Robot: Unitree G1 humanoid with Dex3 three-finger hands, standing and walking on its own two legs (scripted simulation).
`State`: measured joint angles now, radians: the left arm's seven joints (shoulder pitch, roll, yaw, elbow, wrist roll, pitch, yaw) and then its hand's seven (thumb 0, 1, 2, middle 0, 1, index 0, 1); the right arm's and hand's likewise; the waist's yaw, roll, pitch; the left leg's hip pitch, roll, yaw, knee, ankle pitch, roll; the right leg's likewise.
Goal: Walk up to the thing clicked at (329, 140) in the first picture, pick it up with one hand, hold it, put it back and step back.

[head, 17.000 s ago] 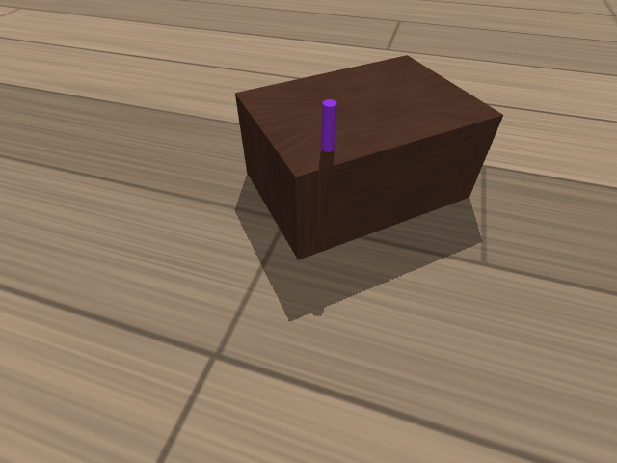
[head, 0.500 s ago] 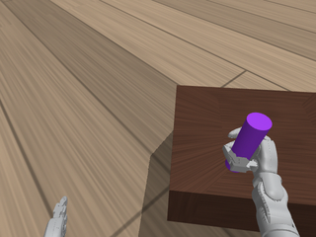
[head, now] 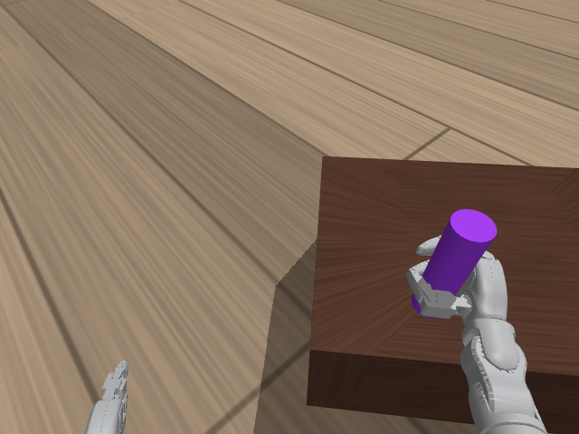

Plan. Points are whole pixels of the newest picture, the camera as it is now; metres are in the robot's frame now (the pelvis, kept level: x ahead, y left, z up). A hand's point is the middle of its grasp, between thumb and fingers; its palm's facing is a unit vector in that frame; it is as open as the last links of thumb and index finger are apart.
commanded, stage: hold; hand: right
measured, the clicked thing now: (447, 269) +0.33 -0.18 +0.08
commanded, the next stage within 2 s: crouch in 1.08 s
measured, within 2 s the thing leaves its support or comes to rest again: neither
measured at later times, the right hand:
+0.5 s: hand (432, 282) +0.33 -0.17 +0.06, palm faces +0.12 +0.99 +0.00, open 6.5 cm
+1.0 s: hand (430, 283) +0.33 -0.16 +0.06, palm faces +0.12 +0.99 +0.00, open 6.5 cm
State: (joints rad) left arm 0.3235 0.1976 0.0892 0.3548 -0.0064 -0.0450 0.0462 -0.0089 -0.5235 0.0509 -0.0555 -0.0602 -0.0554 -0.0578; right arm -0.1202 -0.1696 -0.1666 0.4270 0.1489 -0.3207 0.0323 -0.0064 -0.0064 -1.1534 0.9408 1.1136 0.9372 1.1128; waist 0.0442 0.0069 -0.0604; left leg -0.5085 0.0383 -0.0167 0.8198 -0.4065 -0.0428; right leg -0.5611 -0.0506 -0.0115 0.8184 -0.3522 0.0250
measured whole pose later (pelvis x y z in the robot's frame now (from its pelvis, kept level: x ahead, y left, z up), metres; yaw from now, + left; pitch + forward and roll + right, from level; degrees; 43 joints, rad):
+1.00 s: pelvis +0.00 +0.00 +0.00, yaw +0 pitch +5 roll +0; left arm 0.33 0.20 0.09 0.35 -0.01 -0.04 0.04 -0.01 -0.53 0.05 -0.05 -0.06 -0.05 -0.06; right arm -0.10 -0.17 -0.16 0.42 0.15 -0.34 0.03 -0.01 -0.01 -1.15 0.94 1.11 0.94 1.11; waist 0.04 0.01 -0.06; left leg -0.50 0.04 -0.02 0.82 -0.40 -0.04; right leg -0.55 -0.05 -0.01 0.81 -0.35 0.03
